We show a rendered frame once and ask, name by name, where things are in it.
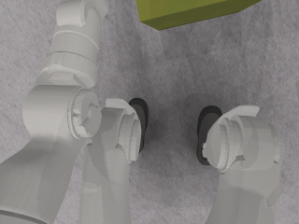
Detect left robot forearm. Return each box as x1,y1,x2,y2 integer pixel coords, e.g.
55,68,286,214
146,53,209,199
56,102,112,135
22,0,109,124

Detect left robot upper arm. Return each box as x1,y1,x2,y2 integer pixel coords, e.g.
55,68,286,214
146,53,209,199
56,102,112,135
0,85,102,224

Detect carton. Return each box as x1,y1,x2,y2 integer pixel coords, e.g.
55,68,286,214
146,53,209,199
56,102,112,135
135,0,262,31

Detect robot right foot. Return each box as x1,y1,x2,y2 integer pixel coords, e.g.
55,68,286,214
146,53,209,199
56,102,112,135
196,105,222,166

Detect robot left shin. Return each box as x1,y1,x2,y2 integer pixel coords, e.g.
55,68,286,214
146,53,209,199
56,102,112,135
83,97,139,148

